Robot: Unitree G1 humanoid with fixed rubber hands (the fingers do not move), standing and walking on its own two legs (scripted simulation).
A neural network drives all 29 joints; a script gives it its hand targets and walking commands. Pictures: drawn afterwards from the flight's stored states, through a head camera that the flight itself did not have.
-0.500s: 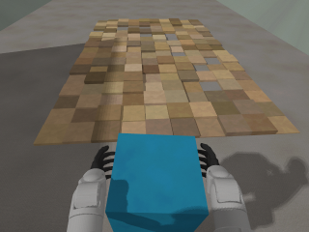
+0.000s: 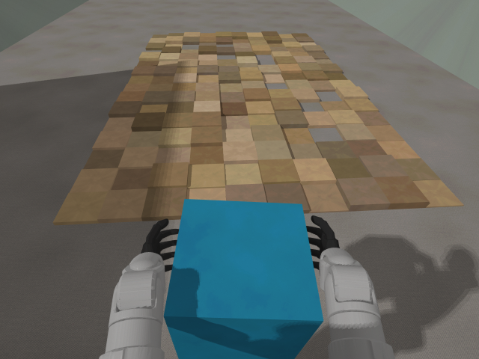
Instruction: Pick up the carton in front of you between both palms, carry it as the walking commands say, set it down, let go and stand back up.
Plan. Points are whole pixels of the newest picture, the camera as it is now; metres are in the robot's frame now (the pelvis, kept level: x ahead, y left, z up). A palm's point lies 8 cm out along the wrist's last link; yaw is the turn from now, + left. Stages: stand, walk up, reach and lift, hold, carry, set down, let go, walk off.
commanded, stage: hold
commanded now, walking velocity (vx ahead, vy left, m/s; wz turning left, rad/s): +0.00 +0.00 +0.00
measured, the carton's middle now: (239, 286) +0.29 +0.00 -0.02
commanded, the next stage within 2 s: carry in 0.26 s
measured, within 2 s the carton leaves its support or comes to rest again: neither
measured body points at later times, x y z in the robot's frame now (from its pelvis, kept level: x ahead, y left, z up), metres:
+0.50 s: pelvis +0.05 -0.02 -0.01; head +0.01 -0.03 +0.44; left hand +0.35 +0.13 +0.06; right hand +0.35 -0.17 +0.06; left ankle +0.02 +0.12 -0.74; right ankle +0.03 -0.13 -0.74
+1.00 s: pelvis +0.29 -0.02 +0.00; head +0.28 -0.02 +0.45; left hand +0.58 +0.12 +0.08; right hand +0.56 -0.18 +0.08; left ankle +0.18 +0.09 -0.74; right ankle +0.39 -0.14 -0.72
